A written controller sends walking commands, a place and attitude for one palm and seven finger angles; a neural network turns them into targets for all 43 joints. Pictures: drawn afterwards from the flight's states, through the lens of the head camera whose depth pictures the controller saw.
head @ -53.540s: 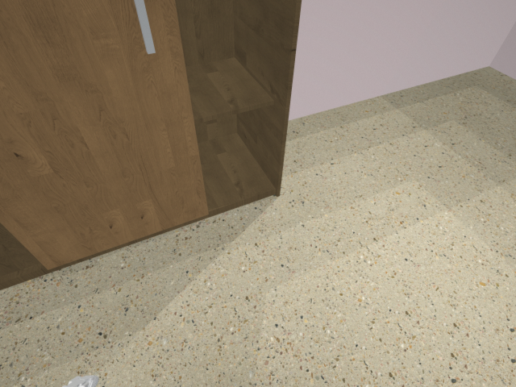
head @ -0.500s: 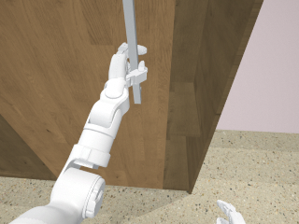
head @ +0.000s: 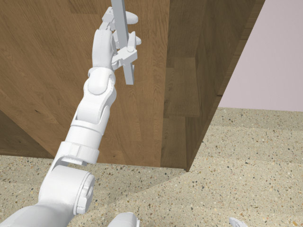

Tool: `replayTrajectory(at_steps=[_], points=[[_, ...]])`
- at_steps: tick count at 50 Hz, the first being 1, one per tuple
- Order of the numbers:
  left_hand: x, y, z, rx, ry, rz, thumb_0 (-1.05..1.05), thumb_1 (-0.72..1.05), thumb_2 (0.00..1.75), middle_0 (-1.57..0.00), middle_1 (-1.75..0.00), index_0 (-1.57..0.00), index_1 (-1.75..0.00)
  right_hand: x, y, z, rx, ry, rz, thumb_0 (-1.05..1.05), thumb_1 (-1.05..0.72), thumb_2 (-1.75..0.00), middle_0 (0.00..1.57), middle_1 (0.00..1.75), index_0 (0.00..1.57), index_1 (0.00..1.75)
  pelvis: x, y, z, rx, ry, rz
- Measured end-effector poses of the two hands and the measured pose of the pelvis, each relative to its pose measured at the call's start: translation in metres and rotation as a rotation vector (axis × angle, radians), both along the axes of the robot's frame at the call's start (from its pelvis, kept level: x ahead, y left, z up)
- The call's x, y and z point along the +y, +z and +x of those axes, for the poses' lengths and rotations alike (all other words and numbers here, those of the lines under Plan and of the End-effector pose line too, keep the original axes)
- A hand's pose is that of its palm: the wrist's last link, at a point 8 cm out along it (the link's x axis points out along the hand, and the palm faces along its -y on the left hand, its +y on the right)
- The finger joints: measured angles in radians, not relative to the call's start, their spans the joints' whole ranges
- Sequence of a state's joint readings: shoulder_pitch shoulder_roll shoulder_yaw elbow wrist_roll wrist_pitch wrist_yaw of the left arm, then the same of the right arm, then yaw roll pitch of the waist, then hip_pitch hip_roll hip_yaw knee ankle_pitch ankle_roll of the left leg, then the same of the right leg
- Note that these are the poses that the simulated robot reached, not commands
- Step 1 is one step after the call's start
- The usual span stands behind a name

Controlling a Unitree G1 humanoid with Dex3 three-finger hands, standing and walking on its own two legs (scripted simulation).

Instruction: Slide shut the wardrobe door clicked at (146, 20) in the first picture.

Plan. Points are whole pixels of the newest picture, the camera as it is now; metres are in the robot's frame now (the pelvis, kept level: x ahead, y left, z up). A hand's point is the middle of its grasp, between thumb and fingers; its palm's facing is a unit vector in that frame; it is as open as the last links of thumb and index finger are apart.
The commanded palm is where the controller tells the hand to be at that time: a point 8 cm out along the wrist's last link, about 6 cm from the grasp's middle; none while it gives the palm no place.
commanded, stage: step sideways, sliding the door along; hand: left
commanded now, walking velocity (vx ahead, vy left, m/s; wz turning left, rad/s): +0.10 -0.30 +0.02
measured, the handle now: (124, 26) +0.48 +0.10 +0.26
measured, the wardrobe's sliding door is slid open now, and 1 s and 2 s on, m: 0.17 0.03 0.00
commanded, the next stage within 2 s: stop walking and hold the door there in 1.40 s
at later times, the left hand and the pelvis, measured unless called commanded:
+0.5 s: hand (140, 49) +0.45 +0.07 +0.22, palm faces +0.29 -0.96 -0.07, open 5.9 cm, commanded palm +0.42 +0.04 +0.23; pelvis +0.06 -0.13 -0.01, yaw +8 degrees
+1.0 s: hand (197, 53) +0.44 -0.06 +0.22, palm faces +0.10 -0.99 -0.02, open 6.0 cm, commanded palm +0.42 -0.08 +0.23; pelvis +0.10 -0.17 -0.01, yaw +8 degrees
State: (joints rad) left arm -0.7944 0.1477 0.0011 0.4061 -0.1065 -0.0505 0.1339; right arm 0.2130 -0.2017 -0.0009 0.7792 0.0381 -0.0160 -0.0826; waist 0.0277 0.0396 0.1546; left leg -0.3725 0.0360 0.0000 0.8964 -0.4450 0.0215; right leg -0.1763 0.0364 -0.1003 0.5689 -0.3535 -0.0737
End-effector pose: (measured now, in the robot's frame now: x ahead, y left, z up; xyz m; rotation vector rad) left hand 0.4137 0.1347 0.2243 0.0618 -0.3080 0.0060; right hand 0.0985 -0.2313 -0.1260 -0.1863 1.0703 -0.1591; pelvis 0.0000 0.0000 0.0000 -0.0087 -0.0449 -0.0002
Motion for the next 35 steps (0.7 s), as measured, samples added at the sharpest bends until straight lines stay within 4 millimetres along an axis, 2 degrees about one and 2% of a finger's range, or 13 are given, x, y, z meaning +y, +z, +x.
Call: replayTrajectory(at_steps=[2,5,11,18,23,26,30,35], points=[[0.000,-0.001,0.002,-0.025,-0.004,-0.016,-0.03,0.73,0.86,-0.45,-1.40,-0.30,-1.40,-0.003,0.006,0.016,-0.012,0.033,-0.014,0.01,-0.91,-0.90,0.20,0.30,0.20,0.30,-0.003,0.002,0.004,0.000,0.007,0.021],[-0.001,-0.005,0.004,-0.077,-0.012,-0.035,-0.03,0.74,0.86,-0.46,-1.40,-0.30,-1.40,-0.007,0.009,0.048,-0.082,0.059,-0.018,0.01,-0.90,-0.90,0.20,0.30,0.20,0.30,-0.005,-0.007,0.008,0.000,0.005,0.015],[-0.003,-0.007,0.003,-0.094,0.007,-0.038,-0.03,0.76,0.85,-0.45,-1.40,-0.27,-1.40,-0.002,0.023,0.107,-0.157,0.145,0.042,0.01,-0.91,-0.90,0.20,0.30,0.20,0.30,-0.029,0.000,0.011,-0.029,0.038,0.000],[-0.009,-0.007,0.002,-0.103,0.105,-0.015,-0.03,0.76,0.85,-0.45,-1.40,-0.25,-1.40,-0.001,0.030,0.168,-0.233,0.289,0.124,0.01,-0.90,-0.90,0.20,0.30,0.20,0.30,-0.080,0.000,0.036,-0.037,0.070,-0.043],[-0.017,-0.008,0.000,-0.142,0.237,0.031,-0.04,0.74,0.85,-0.45,-1.40,-0.24,-1.40,-0.024,0.020,0.212,-0.299,0.340,0.165,0.01,-0.90,-0.90,0.21,0.30,0.20,0.30,-0.122,-0.017,0.056,-0.055,0.104,-0.051],[-0.023,-0.007,0.000,-0.135,0.274,0.027,-0.04,0.74,0.85,-0.46,-1.40,-0.26,-1.40,-0.048,0.021,0.223,-0.297,0.319,0.122,0.01,-0.90,-0.90,0.21,0.30,0.20,0.30,-0.130,-0.013,0.061,-0.037,0.142,-0.033],[-0.033,-0.008,-0.001,-0.134,0.281,0.006,-0.04,0.74,0.85,-0.46,-1.40,-0.29,-1.39,-0.079,0.027,0.226,-0.281,0.307,0.071,0.01,-0.91,-0.90,0.20,0.30,0.20,0.30,-0.142,-0.008,0.069,-0.025,0.125,-0.006],[-0.053,-0.008,-0.001,-0.141,0.305,0.017,-0.04,0.73,0.85,-0.46,-1.40,-0.29,-1.38,-0.103,0.023,0.228,-0.266,0.339,0.101,0.01,-0.91,-0.90,0.20,0.30,0.20,0.30,-0.164,-0.008,0.085,-0.018,0.144,-0.001]])
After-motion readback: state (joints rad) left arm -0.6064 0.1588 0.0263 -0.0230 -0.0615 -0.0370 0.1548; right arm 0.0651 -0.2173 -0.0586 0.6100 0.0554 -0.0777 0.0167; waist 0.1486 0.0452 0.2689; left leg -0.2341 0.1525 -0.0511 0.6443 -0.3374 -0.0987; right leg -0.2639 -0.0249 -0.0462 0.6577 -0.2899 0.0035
